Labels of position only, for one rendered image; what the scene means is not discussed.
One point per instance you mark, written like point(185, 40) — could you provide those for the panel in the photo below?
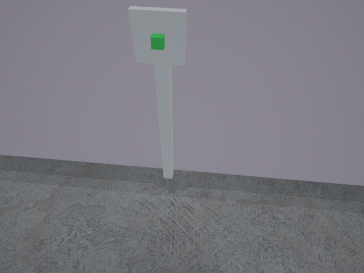
point(144, 22)

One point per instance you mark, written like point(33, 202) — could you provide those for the button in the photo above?
point(157, 41)

